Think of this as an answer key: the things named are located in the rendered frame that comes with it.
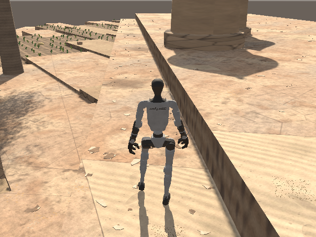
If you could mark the robot right forearm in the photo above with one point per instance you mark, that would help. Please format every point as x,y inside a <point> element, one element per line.
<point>182,131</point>

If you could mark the right robot upper arm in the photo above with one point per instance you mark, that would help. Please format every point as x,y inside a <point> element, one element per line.
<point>175,111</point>

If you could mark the left robot foot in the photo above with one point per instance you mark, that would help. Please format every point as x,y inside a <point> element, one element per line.
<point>141,186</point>

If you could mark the robot left forearm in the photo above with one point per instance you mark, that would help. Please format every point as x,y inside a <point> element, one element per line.
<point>134,133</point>

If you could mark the left robot upper arm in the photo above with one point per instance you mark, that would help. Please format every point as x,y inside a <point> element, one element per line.
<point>139,113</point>

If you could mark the left robot hand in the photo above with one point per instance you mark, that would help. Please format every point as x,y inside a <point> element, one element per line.
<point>130,147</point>

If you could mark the left robot shin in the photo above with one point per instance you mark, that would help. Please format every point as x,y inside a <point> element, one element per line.
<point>143,167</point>

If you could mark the right robot hand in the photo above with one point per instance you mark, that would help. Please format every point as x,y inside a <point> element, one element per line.
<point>184,141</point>

